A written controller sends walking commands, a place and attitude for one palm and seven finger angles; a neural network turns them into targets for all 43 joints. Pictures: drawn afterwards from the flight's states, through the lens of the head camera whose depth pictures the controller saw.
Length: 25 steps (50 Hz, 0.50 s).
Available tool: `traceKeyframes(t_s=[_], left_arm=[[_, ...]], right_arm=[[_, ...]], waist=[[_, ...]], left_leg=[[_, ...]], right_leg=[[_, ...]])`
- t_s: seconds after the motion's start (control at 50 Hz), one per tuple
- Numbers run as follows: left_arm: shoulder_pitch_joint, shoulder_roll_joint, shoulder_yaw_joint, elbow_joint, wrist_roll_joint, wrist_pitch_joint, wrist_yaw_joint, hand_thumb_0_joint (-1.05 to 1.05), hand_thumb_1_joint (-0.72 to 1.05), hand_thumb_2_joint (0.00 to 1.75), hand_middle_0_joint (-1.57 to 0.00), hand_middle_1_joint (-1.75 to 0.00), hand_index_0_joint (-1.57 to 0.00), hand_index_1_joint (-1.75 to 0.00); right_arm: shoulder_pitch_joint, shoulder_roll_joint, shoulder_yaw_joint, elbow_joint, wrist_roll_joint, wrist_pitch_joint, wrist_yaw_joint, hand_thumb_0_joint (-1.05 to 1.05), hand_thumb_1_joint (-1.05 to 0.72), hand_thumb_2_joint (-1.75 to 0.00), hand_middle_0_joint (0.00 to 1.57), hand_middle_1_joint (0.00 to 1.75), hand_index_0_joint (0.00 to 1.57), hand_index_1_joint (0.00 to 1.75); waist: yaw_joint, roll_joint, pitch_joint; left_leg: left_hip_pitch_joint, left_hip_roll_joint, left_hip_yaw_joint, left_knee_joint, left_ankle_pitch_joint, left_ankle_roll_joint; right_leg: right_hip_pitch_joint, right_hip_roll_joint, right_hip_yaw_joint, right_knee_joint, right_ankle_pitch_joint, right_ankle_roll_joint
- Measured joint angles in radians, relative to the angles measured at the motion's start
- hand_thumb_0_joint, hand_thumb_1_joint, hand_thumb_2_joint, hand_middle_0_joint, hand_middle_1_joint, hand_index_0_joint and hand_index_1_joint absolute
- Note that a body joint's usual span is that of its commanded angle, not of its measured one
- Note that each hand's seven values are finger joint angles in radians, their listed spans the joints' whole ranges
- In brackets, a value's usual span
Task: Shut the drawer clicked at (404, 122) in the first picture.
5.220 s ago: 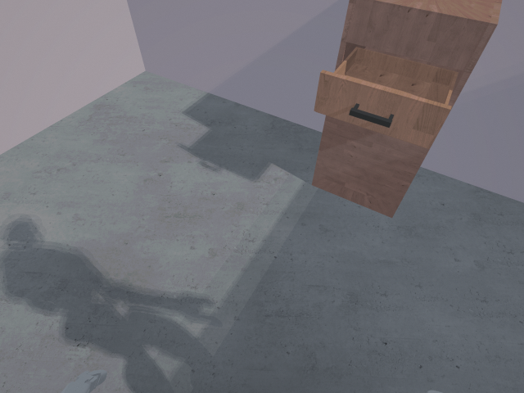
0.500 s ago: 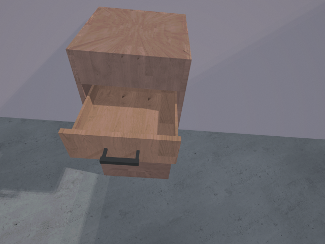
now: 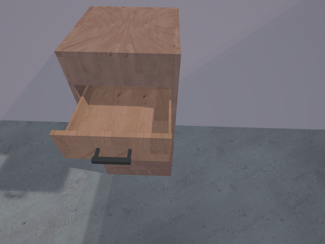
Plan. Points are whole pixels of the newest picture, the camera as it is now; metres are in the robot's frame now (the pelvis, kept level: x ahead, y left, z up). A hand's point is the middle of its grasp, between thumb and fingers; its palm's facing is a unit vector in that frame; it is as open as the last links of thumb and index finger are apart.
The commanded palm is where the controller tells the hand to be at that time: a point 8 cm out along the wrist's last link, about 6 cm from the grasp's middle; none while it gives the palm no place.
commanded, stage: come to a stop and stand still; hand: left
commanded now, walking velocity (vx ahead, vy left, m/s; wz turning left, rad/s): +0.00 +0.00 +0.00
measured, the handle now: (112, 156) +0.40 +0.19 -0.09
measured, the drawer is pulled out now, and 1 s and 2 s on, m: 0.25 0.25 0.25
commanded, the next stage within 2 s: look again from close up in 0.22 s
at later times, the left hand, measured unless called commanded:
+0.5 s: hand out of the picture -0.04 +0.18 -0.18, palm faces +0.02 -0.98 -0.19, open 7.4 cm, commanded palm none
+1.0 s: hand out of the picture -0.04 +0.20 -0.18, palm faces +0.01 -0.99 -0.16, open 7.4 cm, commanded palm none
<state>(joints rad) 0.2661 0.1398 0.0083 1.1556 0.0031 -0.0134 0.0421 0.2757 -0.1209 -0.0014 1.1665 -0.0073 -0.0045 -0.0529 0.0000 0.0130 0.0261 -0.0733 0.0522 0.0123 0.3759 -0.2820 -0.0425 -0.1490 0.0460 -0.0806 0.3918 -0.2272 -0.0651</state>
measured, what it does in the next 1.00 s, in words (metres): shifts its weight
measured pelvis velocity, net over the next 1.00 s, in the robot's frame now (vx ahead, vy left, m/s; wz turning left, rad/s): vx -0.02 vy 0.05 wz -0.02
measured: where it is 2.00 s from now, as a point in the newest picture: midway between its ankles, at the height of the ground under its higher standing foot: outside the picture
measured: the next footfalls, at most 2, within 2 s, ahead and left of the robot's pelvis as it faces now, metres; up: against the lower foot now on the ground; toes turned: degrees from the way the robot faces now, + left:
left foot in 1.46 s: +0.09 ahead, +0.12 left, +0.00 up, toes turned +2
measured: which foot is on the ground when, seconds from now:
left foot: down 0.00-1.00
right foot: down 0.00-1.00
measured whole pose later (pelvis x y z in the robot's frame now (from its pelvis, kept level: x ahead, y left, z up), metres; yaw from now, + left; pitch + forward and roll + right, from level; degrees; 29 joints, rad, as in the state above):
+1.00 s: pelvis -0.02 +0.05 +0.00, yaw -1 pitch -1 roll +0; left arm 0.33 0.11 -0.02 1.12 0.01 -0.01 0.03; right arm 0.35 -0.14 0.02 1.12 -0.01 -0.03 -0.03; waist 0.00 0.01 0.03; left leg -0.15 -0.03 0.06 0.44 -0.28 0.05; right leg -0.23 -0.03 -0.03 0.48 -0.23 0.00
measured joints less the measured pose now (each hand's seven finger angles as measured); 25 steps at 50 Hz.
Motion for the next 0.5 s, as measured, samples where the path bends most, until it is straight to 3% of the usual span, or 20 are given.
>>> traceKeyframes(t_s=[0.32, 0.36, 0.4, 0.46, 0.5], left_arm=[[0.052, -0.035, -0.008, 0.013, 0.001, -0.001, -0.010, 0.01, 0.91, 0.90, -0.20, -0.30, -0.20, -0.30], [0.054, -0.039, -0.010, 0.001, 0.008, -0.019, 0.005, 0.00, 0.91, 0.90, -0.20, -0.30, -0.20, -0.30], [0.059, -0.045, -0.013, -0.020, 0.013, -0.030, 0.009, 0.00, 0.91, 0.90, -0.20, -0.30, -0.20, -0.30], [0.058, -0.044, -0.017, -0.033, 0.014, -0.023, 0.002, 0.00, 0.91, 0.90, -0.20, -0.30, -0.20, -0.30], [0.053, -0.030, -0.014, -0.034, 0.011, -0.010, 0.000, 0.00, 0.91, 0.90, -0.20, -0.30, -0.20, -0.30]], right_arm=[[0.025, -0.006, 0.005, -0.006, 0.000, 0.000, 0.008, 0.00, -0.91, -0.90, 0.20, 0.29, 0.20, 0.30], [0.025, -0.010, 0.004, -0.022, 0.003, 0.003, 0.016, 0.00, -0.91, -0.90, 0.20, 0.30, 0.20, 0.30], [0.024, -0.021, -0.003, -0.059, 0.005, 0.006, 0.018, 0.00, -0.91, -0.90, 0.20, 0.30, 0.20, 0.30], [0.032, -0.032, -0.007, -0.093, 0.004, -0.002, 0.022, 0.00, -0.91, -0.90, 0.20, 0.30, 0.20, 0.30], [0.043, -0.023, -0.003, -0.098, -0.002, -0.006, 0.025, 0.00, -0.91, -0.90, 0.20, 0.29, 0.20, 0.30]], waist=[[0.009, 0.000, 0.006], [0.011, 0.010, 0.008], [0.004, 0.030, 0.015], [-0.016, 0.057, 0.008], [-0.019, 0.041, -0.004]], left_leg=[[-0.007, 0.007, -0.001, -0.017, 0.027, -0.004], [-0.065, 0.013, 0.001, 0.086, -0.016, 0.011], [-0.115, 0.012, -0.007, 0.173, -0.067, 0.029], [-0.127, 0.004, -0.004, 0.160, -0.034, 0.040], [-0.122, -0.015, 0.005, 0.166, -0.030, 0.043]], right_leg=[[0.004, 0.008, -0.001, -0.040, 0.038, -0.006], [-0.018, 0.013, -0.002, -0.031, 0.044, 0.002], [-0.040, 0.017, -0.001, -0.011, 0.045, 0.002], [-0.066, 0.013, -0.010, 0.044, 0.022, 0.006], [-0.075, -0.007, -0.001, 0.080, 0.003, 0.016]])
